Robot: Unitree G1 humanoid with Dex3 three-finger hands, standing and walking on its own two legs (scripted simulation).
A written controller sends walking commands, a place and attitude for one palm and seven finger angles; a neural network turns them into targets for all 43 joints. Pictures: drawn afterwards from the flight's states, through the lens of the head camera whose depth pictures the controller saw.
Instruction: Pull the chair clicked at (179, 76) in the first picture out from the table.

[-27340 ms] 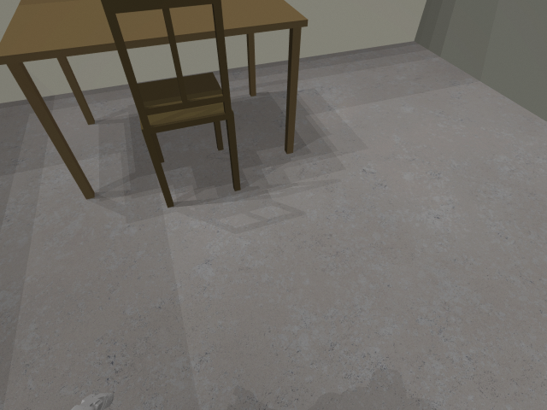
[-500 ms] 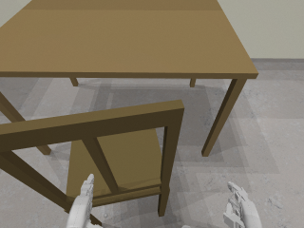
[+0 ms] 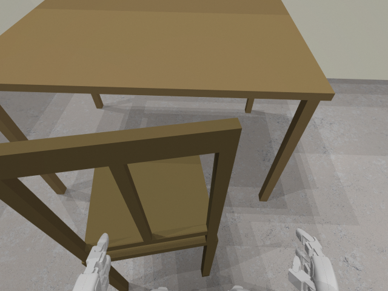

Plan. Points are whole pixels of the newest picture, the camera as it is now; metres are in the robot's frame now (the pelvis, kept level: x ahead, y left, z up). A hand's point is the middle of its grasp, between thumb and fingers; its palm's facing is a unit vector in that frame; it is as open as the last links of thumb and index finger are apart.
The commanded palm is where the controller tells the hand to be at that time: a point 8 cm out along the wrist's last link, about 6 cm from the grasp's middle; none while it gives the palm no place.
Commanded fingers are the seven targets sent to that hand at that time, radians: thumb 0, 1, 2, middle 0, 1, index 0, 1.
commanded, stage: draw the hand back to the body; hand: left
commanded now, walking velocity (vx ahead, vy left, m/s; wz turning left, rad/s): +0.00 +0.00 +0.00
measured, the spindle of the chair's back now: (136, 208) +0.28 +0.13 +0.02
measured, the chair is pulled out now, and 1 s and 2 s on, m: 0.21 0.21 0.21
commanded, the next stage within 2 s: step back with the hand held close in 1.48 s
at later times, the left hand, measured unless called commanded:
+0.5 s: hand (62, 267) +0.15 +0.20 +0.11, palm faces +0.13 -0.95 -0.30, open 16.9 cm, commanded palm +0.12 +0.25 +0.14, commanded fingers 0.00 -0.15 0.39 -0.05 -0.08 -0.05 -0.08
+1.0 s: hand (29, 237) +0.18 +0.24 +0.15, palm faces +0.27 -0.85 -0.45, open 10.7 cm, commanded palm +0.16 +0.29 +0.23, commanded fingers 0.00 0.75 0.83 -0.18 -0.27 -0.18 -0.27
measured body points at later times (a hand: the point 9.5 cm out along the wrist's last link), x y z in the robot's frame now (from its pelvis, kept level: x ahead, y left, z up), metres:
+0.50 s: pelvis -0.01 +0.01 +0.01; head +0.00 -0.01 +0.46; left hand +0.14 +0.25 +0.13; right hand +0.18 -0.23 -0.05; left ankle -0.01 +0.12 -0.66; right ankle +0.02 -0.10 -0.66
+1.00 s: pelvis +0.03 +0.00 +0.06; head +0.02 -0.02 +0.51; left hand +0.16 +0.28 +0.18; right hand +0.22 -0.22 -0.01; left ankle -0.01 +0.12 -0.66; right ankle +0.02 -0.10 -0.66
